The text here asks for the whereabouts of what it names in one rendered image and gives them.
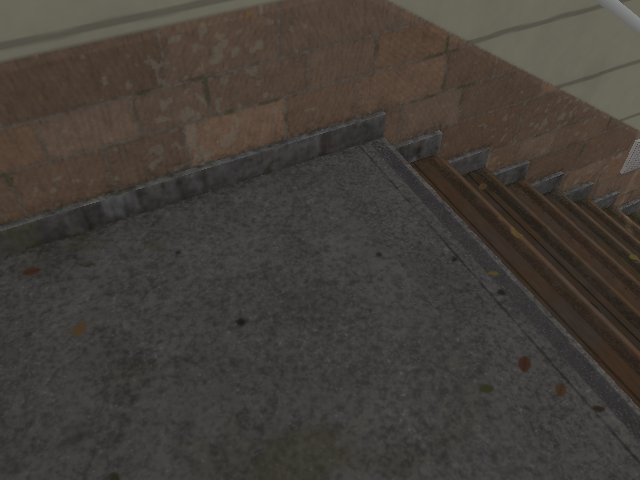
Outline stairs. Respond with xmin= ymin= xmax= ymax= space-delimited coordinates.
xmin=409 ymin=153 xmax=640 ymax=408

